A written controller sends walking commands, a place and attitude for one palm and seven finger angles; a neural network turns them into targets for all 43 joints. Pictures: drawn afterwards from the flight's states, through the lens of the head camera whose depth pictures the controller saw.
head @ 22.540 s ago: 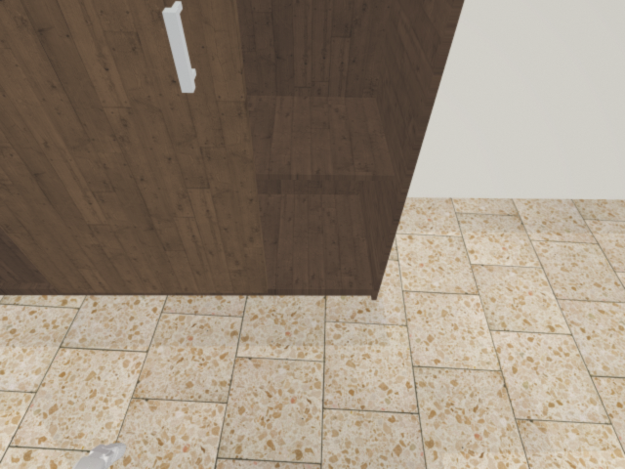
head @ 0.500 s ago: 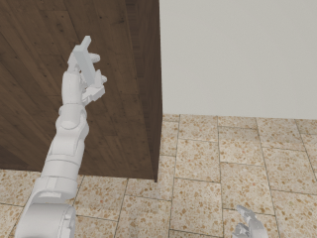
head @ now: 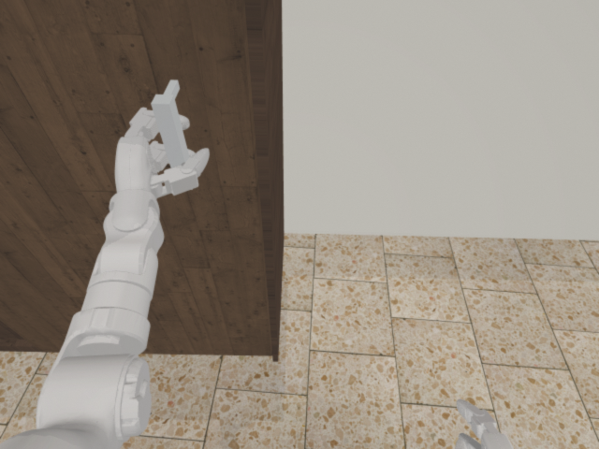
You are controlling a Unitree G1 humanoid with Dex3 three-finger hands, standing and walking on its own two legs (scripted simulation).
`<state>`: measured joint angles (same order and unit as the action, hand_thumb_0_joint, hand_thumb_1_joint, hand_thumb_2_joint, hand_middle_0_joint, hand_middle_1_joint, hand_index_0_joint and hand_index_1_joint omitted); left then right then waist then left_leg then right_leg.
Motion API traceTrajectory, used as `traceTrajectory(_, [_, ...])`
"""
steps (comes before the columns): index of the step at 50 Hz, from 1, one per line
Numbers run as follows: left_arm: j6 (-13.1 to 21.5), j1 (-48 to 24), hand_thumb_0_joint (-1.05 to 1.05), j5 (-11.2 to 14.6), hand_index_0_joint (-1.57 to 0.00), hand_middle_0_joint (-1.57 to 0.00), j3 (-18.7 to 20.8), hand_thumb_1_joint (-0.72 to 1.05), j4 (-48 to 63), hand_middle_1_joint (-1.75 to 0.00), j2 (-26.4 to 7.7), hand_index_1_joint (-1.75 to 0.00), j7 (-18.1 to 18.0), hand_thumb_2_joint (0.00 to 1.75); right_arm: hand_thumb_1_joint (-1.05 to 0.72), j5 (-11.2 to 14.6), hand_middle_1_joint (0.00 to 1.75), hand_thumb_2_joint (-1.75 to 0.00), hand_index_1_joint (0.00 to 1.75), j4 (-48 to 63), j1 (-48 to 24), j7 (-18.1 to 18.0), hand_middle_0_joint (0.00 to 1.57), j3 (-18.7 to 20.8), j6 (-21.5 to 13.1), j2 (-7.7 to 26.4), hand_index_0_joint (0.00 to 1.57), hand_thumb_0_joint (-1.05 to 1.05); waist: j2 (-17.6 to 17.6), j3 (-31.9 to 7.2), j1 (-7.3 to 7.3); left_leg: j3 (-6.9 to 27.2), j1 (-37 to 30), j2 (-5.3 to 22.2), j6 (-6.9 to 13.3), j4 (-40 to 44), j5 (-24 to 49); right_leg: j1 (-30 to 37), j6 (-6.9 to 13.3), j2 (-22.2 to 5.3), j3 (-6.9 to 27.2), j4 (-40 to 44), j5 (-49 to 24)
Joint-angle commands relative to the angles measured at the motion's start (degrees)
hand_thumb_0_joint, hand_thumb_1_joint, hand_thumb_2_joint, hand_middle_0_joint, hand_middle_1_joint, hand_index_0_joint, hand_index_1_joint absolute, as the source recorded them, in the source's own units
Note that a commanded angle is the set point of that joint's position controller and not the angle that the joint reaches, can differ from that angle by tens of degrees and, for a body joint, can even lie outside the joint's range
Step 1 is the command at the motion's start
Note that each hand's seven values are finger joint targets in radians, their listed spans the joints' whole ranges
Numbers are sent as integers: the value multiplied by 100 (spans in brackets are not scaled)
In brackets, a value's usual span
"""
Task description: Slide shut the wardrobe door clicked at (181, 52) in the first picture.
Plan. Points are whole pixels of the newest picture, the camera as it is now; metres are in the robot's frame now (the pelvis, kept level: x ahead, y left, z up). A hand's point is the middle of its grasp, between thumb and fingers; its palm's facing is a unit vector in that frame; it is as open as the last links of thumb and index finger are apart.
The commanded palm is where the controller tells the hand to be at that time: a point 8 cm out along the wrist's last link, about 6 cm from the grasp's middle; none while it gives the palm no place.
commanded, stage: loosen the grip on the handle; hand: left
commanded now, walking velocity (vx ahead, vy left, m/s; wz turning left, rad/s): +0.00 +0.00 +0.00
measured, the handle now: (179, 136) +0.48 +0.19 +0.17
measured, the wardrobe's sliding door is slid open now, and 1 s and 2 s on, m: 0.00 0.00 0.00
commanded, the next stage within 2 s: slip the hand off the handle in 0.38 s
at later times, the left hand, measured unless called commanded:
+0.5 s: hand (190, 168) +0.44 +0.17 +0.15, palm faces +0.22 -0.97 -0.11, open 14.5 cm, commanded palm +0.41 +0.22 +0.15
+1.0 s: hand (136, 170) +0.43 +0.24 +0.15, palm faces +0.26 -0.95 -0.14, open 14.6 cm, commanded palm +0.41 +0.28 +0.15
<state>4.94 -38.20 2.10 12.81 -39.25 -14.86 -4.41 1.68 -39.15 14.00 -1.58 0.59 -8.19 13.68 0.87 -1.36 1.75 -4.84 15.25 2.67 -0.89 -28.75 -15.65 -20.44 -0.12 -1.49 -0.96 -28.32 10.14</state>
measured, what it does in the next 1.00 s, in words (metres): stands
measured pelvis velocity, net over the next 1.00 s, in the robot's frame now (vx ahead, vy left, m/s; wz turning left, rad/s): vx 0.00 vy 0.00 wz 0.03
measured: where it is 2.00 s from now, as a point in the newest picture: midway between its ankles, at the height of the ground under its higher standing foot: outside the picture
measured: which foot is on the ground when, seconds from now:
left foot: down 0.00-1.00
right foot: down 0.00-1.00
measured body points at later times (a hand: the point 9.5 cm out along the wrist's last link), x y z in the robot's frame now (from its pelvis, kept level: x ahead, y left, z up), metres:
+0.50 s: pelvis +0.00 +0.01 +0.00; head +0.02 +0.01 +0.45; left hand +0.42 +0.22 +0.16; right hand +0.06 -0.25 -0.12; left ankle -0.01 +0.13 -0.74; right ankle +0.05 -0.12 -0.74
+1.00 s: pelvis +0.00 +0.00 -0.01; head +0.03 +0.01 +0.44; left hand +0.41 +0.29 +0.16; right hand +0.10 -0.26 -0.12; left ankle -0.01 +0.13 -0.74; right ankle +0.05 -0.12 -0.74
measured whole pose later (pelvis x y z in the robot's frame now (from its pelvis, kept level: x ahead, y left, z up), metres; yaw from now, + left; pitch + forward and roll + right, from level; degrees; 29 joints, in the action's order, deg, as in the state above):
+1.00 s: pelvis +0.00 +0.00 -0.01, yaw +2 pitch +5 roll +0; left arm 14.8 -39.9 2.7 15.5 -47.8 -22.9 0.9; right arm 1.8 -40.9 18.2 -3.9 -1.2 -6.0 14.7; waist 0.3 -1.6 1.9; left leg -2.8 20.7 2.4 -0.4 -33.5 -17.6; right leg -24.3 -0.5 -2.1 -2.7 -31.4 12.0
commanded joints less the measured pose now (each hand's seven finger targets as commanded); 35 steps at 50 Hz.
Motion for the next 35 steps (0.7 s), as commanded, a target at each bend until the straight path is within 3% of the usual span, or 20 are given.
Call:
traceTrajectory(1, [849,-2598,0,-414,-44,-44,-220,-43,1121,-138,-834,-138,-400,26,-90,13,30,-90,30,606,-21,23,20,228,-361,769,20,0,397,-1426,104,232,52,-64,231,405,386,413,126,122,-129,153,42])
traceTrajectory(2, [900,-2768,0,-335,-42,-42,-238,-55,1058,-137,-820,-137,-404,20,-90,24,30,-90,30,607,-40,-15,20,208,-396,797,20,0,612,-1332,143,262,147,-65,255,462,2,383,103,103,-73,221,366])
traceTrajectory(3, [892,-2786,0,-230,-41,-41,-5,-55,701,-135,-1036,-135,-406,20,-90,40,30,-90,30,550,-31,-69,20,186,-411,846,20,0,815,-1168,143,286,294,-70,263,513,-394,371,91,83,-18,298,710])
traceTrajectory(5, [977,-3240,0,-167,-38,-38,-196,-55,714,-132,-938,-132,-317,20,-90,54,30,-90,30,533,-32,-117,20,142,-471,819,20,0,514,-1317,157,235,265,-131,277,498,-624,415,101,63,81,324,865])
traceTrajectory(9, [1040,-3547,0,-280,-33,-33,-197,-55,626,-125,-1087,-125,-306,20,-90,22,30,-90,30,419,147,-155,20,120,-545,805,20,0,-352,-1548,136,295,167,-175,240,482,-559,367,153,66,60,194,591])
traceTrajectory(10, [1046,-3571,0,-295,-32,-32,116,-55,510,-123,-1483,-123,-355,20,-90,8,30,-90,30,367,204,-177,20,131,-548,840,20,0,-228,-1579,93,296,231,-161,249,455,-492,437,142,63,69,199,563])
traceTrajectory(13, [1066,-3330,0,-196,-28,-28,259,-55,391,-118,-1494,-118,-396,20,-90,-36,30,-90,30,346,271,-188,20,131,-538,849,20,0,2,-1647,41,284,312,-162,246,423,-165,619,132,79,43,198,397])
traceTrajectory(17, [1162,-3244,0,-160,-25,-25,-56,-55,810,-115,-1013,-115,-398,20,-90,-77,30,-90,30,324,438,-125,20,213,-564,837,20,0,-313,-2093,42,299,-168,-126,204,281,801,612,173,115,-43,9,-423])
traceTrajectory(19, [1161,-2899,0,-142,-25,-25,151,-55,994,-115,-1169,-115,-414,20,-90,-88,30,-90,30,320,494,-102,20,258,-524,874,20,0,-199,-2215,-13,284,-257,-110,200,197,1256,729,160,128,-60,-29,-798])
traceTrajectory(20, [1138,-2855,0,-137,-25,-25,-43,-55,1076,-115,-957,-115,-408,20,-90,-87,30,-90,30,329,500,-96,20,250,-497,840,20,0,-112,-2150,18,262,-231,-113,197,199,1334,776,151,132,-66,-29,-886])
traceTrajectory(23, [1057,-2745,0,-147,-25,-25,13,-55,1201,-115,-992,-115,-426,20,-90,-83,30,-90,30,325,468,-107,20,261,-443,851,20,0,28,-1920,12,239,-132,-106,220,221,1300,801,135,124,-65,21,-915])
traceTrajectory(24, [992,-2962,0,-243,-25,-25,-2,-55,513,-115,-1116,-115,-456,20,-90,-75,30,-90,30,181,574,-138,20,222,-383,882,20,0,184,-1407,222,244,146,-117,223,207,996,495,99,105,-65,94,-697])
traceTrajectory(26, [962,-2937,0,-290,-25,-25,110,-55,385,-115,-1289,-115,-445,20,-90,-65,30,-90,30,251,563,-134,20,204,-317,888,20,0,263,-1296,148,232,349,-154,245,235,600,482,90,76,-27,154,-322])
traceTrajectory(28, [1030,-3090,0,-340,-25,-25,484,-55,509,-115,-1826,-115,-431,20,-90,-90,30,-90,30,302,497,-200,20,198,-240,889,20,0,89,-1583,54,191,338,-209,272,212,565,736,94,46,48,147,-306])
traceTrajectory(29, [1059,-3029,0,-341,-25,-25,508,-55,565,-115,-1882,-115,-387,20,-90,-72,30,-90,30,368,468,-209,20,187,-212,861,20,0,45,-1803,18,174,341,-234,276,197,581,875,87,32,80,128,-348])
traceTrajectory(30, [1052,-2994,0,-308,-25,-25,272,-55,488,-115,-1590,-115,-323,20,-90,-60,30,-90,30,390,431,-215,20,162,-192,805,20,0,-19,-1739,69,160,297,-231,267,192,612,840,93,32,61,122,-424])
traceTrajectory(31, [1058,-2969,0,-242,-25,-25,306,-55,445,-115,-1566,-115,-274,20,-90,-55,30,-90,30,393,454,-217,20,155,-190,815,20,0,-16,-1800,34,170,295,-239,255,177,627,839,100,34,45,107,-465])
traceTrajectory(32, [1064,-2967,0,-201,-25,-25,360,-55,391,-115,-1646,-115,-217,20,-90,-50,30,-90,30,394,434,-228,20,151,-175,821,20,0,-35,-1780,55,165,295,-235,255,157,644,830,92,35,59,108,-508])
traceTrajectory(33, [1077,-2835,0,-164,-25,-25,553,-55,321,-115,-1849,-115,-177,20,-90,-41,30,-90,30,410,442,-238,20,149,-142,835,20,0,-60,-1761,-37,189,342,-240,248,162,660,898,115,44,53,97,-514])
traceTrajectory(35, [1132,-2910,0,-87,-25,-25,455,-55,489,-115,-1739,-115,-86,20,-90,-29,30,-90,30,487,401,-247,20,134,-113,824,20,0,-78,-1880,-10,178,272,-243,243,146,755,954,105,42,55,55,-660])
